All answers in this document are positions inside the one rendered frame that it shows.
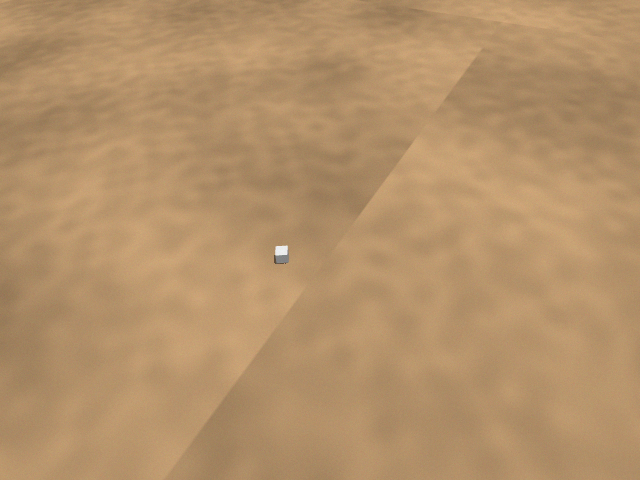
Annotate cube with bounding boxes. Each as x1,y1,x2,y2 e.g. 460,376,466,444
275,246,289,263

